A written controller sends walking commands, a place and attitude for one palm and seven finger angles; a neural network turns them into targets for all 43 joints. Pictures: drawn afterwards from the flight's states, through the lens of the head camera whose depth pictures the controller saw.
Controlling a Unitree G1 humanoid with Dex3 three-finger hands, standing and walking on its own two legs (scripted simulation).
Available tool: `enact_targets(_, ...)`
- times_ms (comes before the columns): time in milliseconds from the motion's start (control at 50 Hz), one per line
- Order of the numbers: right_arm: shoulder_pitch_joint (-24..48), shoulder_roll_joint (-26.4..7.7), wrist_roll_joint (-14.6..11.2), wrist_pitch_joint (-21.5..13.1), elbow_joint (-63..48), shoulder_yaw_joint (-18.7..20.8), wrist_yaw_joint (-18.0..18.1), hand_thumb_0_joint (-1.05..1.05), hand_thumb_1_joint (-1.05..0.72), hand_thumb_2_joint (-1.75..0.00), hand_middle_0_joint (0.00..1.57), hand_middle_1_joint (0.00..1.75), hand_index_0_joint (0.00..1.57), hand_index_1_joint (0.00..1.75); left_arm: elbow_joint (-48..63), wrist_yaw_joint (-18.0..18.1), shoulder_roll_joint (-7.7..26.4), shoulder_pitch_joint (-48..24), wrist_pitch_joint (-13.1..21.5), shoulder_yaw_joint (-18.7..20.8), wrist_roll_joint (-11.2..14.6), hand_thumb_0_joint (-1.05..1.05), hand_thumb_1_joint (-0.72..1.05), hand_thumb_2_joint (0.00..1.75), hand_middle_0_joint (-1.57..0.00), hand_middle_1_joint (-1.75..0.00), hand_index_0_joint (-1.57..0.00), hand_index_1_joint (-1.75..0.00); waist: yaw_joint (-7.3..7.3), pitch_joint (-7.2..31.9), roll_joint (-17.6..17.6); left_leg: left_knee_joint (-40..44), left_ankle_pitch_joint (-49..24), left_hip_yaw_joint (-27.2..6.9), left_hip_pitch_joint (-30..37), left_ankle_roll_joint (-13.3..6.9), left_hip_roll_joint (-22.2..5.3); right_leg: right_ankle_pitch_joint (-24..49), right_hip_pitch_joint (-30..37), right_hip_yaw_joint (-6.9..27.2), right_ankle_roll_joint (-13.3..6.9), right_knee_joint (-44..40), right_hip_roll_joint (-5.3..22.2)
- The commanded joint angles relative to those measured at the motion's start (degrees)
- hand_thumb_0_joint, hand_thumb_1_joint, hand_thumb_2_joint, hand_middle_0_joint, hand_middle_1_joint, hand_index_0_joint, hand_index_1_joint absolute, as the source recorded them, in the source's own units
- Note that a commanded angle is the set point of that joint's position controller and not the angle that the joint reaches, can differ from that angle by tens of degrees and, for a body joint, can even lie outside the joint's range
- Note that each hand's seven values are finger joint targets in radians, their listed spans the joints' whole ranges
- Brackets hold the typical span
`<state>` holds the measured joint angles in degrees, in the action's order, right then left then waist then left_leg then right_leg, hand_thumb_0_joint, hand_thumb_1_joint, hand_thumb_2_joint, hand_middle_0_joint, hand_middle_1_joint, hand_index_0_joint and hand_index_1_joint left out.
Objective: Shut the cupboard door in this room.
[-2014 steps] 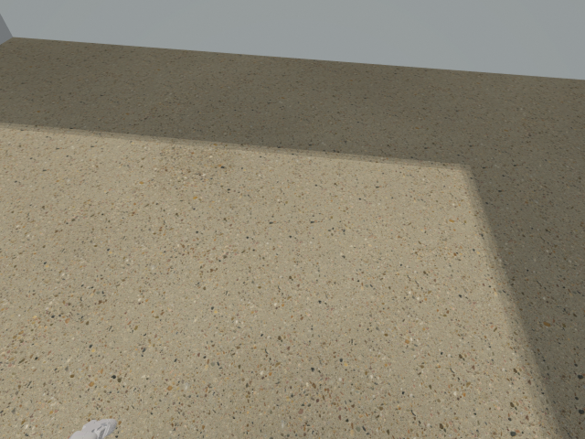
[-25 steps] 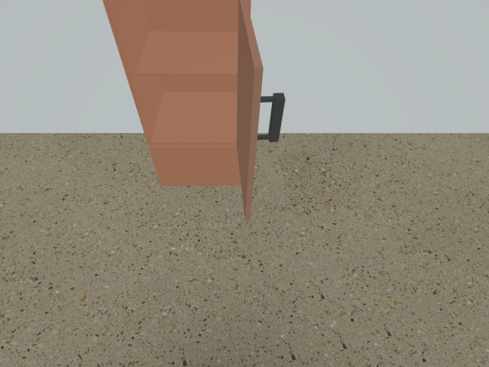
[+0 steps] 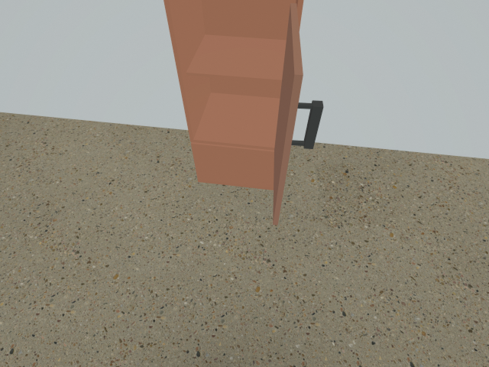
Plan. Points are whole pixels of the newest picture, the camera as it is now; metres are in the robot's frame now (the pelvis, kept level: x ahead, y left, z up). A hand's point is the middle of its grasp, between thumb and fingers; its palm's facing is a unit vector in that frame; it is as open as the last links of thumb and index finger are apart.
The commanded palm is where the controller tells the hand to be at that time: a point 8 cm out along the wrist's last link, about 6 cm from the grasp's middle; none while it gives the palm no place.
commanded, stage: stand and wait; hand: left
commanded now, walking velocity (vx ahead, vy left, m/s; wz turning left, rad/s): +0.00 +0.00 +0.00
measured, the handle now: (304, 125) +0.68 -0.09 -0.02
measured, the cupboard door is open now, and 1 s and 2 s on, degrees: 94 94 94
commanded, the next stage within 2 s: turn or walk to find it in 0.24 s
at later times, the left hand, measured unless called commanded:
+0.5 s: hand out of the picture +0.01 +0.21 -0.17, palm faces -0.01 -0.98 -0.20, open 7.4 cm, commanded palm none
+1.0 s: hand out of the picture +0.01 +0.22 -0.20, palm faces +0.13 -0.98 -0.15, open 7.4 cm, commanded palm none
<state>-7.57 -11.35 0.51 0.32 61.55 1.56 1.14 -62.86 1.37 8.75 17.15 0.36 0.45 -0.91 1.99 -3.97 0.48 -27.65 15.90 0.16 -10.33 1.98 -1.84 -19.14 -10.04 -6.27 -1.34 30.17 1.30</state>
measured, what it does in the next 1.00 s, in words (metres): shifts its weight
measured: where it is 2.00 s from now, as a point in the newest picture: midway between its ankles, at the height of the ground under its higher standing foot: (249, 321)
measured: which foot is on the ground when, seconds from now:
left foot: down 0.00-1.00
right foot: down 0.00-0.94, up 0.96-1.00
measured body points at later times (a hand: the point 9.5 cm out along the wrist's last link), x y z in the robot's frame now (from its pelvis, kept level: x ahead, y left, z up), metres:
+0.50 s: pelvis +0.02 +0.03 +0.00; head +0.02 +0.03 +0.45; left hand +0.02 +0.26 -0.15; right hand -0.03 -0.19 -0.16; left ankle -0.02 +0.14 -0.73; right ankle -0.03 -0.10 -0.73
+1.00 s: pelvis +0.05 +0.05 -0.01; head +0.06 +0.07 +0.44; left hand +0.00 +0.27 -0.18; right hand +0.10 -0.19 -0.15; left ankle -0.01 +0.12 -0.73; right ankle -0.03 -0.08 -0.70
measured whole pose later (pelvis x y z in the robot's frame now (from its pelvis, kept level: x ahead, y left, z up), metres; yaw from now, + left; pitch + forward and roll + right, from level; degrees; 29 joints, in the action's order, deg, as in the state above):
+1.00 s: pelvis +0.05 +0.05 -0.01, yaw +5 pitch -1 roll -1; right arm -15.6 -9.4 1.7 -2.6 60.1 2.6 0.8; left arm -64.5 0.4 10.4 19.6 -0.6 2.4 -1.6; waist 0.1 -1.0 -2.6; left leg -36.8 25.4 6.3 -10.9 -2.8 -0.4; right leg -29.2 -14.1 -7.1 0.7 52.7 5.1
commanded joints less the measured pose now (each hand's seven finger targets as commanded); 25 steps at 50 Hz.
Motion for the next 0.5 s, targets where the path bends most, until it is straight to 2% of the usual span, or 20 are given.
enact_targets(0, -2.6, -5.9, -0.3, -1.2, -0.3, 0.7, 0.7, 0.0, -0.9, -0.9, 0.2, 0.3, 0.2, 0.3, 1.0, 0.5, 7.5, 1.8, 0.8, 1.1, 0.5, 0.0, 0.9, 0.9, -0.2, -0.3, -0.2, -0.3, -1.37, 4.1, 2.6, 3.0, -20.4, -3.1, 6.5, -3.0, -5.9, 16.8, -1.0, 6.1, 1.4, -9.1, 6.0)
enact_targets(40, -3.0, -4.6, -0.2, -1.2, 0.4, 0.2, 0.8, 0.0, -0.9, -0.9, 0.2, 0.3, 0.2, 0.3, 0.0, 0.5, 7.2, 1.8, 0.8, 0.7, 0.4, 0.0, 0.9, 0.9, -0.2, -0.3, -0.2, -0.3, -1.48, 1.8, 1.7, 5.3, -15.6, -2.7, 4.5, -2.5, -5.2, 15.8, -0.1, 6.3, 1.1, -10.7, 6.2)
enact_targets(120, -4.5, -4.0, -0.2, -1.4, 1.0, 0.1, 1.0, 0.0, -0.9, -0.9, 0.2, 0.3, 0.2, 0.3, -1.0, 0.4, 6.7, 2.6, 0.7, 0.4, 0.4, 0.0, 0.9, 0.9, -0.2, -0.3, -0.2, -0.3, -1.44, -0.4, 0.7, 7.8, -11.6, -2.6, 3.3, -2.5, -4.8, 13.0, 0.4, 6.3, 1.2, -12.5, 6.1)
enact_targets(220, -5.9, -4.7, -0.2, -2.1, 1.1, -0.1, 1.0, 0.0, -0.9, -0.9, 0.2, 0.3, 0.2, 0.3, -1.1, 0.4, 7.2, 2.6, 0.8, 0.5, 0.4, 0.0, 0.9, 0.9, -0.2, -0.3, -0.2, -0.3, -1.22, -0.1, 1.3, 9.7, -10.6, -3.2, 2.5, -3.0, -4.8, 12.0, 1.8, 6.0, 1.2, -12.7, 6.2)
enact_targets(240, -6.9, -3.7, 0.0, -2.1, 1.5, -0.3, 0.9, 0.0, -0.9, -0.9, 0.2, 0.3, 0.2, 0.3, -1.3, 0.3, 6.1, 2.8, 0.8, 0.3, 0.5, 0.0, 0.9, 0.9, -0.2, -0.3, -0.2, -0.3, -1.35, 1.1, 0.9, 9.8, -8.4, -3.1, 2.7, -2.8, -4.5, 10.2, 2.5, 5.5, 1.5, -12.7, 6.2)
enact_targets(280, -9.2, -3.6, 0.3, -1.7, 2.1, 0.0, 0.6, 0.0, -0.9, -0.9, 0.2, 0.3, 0.2, 0.3, -1.1, 0.1, 5.7, 2.8, 0.5, 0.5, 0.2, 0.0, 0.9, 0.9, -0.2, -0.3, -0.2, -0.3, -1.72, 0.3, 1.7, 11.4, 4.3, -4.2, 1.6, -3.3, -4.7, 0.2, 0.7, 3.8, 1.4, -10.3, 5.4)
enact_targets(300, -9.8, -4.3, 0.4, -1.4, 1.9, 0.4, 0.5, 0.0, -0.9, -0.9, 0.2, 0.3, 0.2, 0.3, -0.8, -0.3, 5.7, 2.9, 0.3, 0.6, 0.0, 0.0, 0.9, 0.9, -0.2, -0.3, -0.2, -0.3, -1.66, -0.9, 2.7, 13.3, 12.2, -6.2, 0.1, -4.1, -5.5, -4.8, -1.2, 2.5, 1.4, -8.7, 4.6)
enact_targets(320, -10.2, -5.1, 0.6, -1.3, 1.6, 0.7, 0.3, 0.0, -0.9, -0.9, 0.2, 0.3, 0.2, 0.3, -0.3, -0.7, 5.5, 2.5, 0.2, 0.8, -0.3, 0.0, 0.9, 0.9, -0.2, -0.3, -0.2, -0.3, -1.79, -2.7, 5.0, 15.7, 18.4, -8.5, -1.7, -5.2, -6.7, -7.4, -3.3, 1.2, 1.5, -6.2, 3.5)
enact_targets(340, -10.1, -5.5, 0.5, -1.3, 1.5, 0.9, 0.3, 0.0, -0.9, -0.9, 0.2, 0.3, 0.2, 0.3, 0.0, -0.8, 4.5, 2.4, 0.1, 0.6, -0.5, 0.0, 0.9, 0.9, -0.2, -0.3, -0.2, -0.3, -1.53, -4.9, 6.5, 17.5, 20.1, -10.5, -3.1, -6.0, -7.8, -5.4, -5.0, 0.2, 1.7, -4.3, 2.8)
enact_targets(380, -11.1, -4.8, 0.3, -1.4, 1.4, 0.8, 0.5, 0.0, -0.9, -0.9, 0.2, 0.3, 0.2, 0.3, 0.1, -0.7, 3.4, 2.7, 0.2, 0.2, -0.6, 0.0, 0.9, 0.9, -0.2, -0.3, -0.2, -0.3, -1.06, -6.7, 5.3, 16.9, 14.7, -10.3, -4.6, -6.6, -8.0, -0.6, -4.7, 0.2, 1.7, -4.0, 2.8)
enact_targets(440, -12.5, -2.7, 0.1, -2.2, 1.9, 0.1, 0.8, 0.0, -0.9, -0.9, 0.2, 0.3, 0.2, 0.3, -0.5, -0.2, 4.1, 4.8, 0.8, 0.2, -0.1, 0.0, 0.9, 0.9, -0.2, -0.3, -0.2, -0.3, -0.42, -3.6, 0.9, 10.9, -1.8, -6.2, -3.6, -5.4, -5.7, 6.1, 0.1, 2.5, 1.4, -6.7, 4.9)
enact_targets(480, -13.6, -1.7, 0.0, -2.6, 2.2, -0.2, 1.1, 0.0, -0.9, -0.9, 0.2, 0.3, 0.2, 0.3, -1.3, 0.4, 4.9, 6.1, 1.2, 0.5, 0.2, 0.0, 0.9, 0.9, -0.2, -0.3, -0.2, -0.3, -0.66, -0.8, -2.6, 5.3, -14.4, -2.4, -1.4, -4.1, -3.8, 16.2, 3.0, 4.2, 0.6, -6.6, 6.5)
